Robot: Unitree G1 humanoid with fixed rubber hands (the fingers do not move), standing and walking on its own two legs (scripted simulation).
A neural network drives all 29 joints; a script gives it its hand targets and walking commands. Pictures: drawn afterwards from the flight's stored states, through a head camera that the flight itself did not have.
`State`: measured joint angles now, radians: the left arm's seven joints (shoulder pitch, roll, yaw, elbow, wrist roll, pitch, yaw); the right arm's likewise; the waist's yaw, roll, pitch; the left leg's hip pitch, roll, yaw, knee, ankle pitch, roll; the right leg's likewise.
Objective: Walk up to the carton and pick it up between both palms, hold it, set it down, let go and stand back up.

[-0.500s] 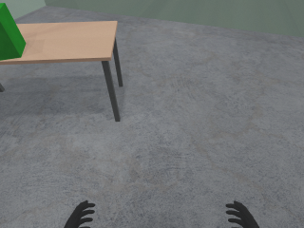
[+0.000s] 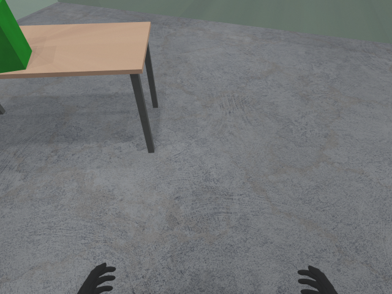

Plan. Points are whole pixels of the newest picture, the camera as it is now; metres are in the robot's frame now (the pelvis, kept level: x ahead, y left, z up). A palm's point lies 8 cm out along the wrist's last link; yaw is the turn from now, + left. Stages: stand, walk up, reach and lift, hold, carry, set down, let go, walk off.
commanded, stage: stand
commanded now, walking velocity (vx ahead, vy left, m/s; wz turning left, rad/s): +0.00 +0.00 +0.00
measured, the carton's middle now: out of the picture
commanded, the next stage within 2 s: none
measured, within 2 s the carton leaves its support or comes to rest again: neither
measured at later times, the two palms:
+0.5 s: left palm out of the picture +0.13 +0.24 -0.08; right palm out of the picture +0.12 -0.25 -0.08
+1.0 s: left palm out of the picture +0.11 +0.24 -0.08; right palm out of the picture +0.11 -0.25 -0.09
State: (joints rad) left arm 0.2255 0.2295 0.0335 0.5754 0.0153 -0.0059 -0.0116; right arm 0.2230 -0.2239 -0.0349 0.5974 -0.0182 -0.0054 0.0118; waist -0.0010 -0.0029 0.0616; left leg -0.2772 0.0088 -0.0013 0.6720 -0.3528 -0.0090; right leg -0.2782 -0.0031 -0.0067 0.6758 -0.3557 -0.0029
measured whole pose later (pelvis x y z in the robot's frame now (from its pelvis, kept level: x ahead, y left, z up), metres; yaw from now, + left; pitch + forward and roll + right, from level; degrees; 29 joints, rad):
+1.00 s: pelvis -0.01 -0.01 +0.00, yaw +0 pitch -3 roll +0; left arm 0.26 0.24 0.02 0.61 0.01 -0.01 -0.01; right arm 0.26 -0.24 -0.02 0.64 -0.02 -0.01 0.01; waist 0.00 0.00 0.05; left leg -0.27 0.01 -0.01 0.62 -0.30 -0.02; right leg -0.27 0.00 -0.02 0.62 -0.31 -0.01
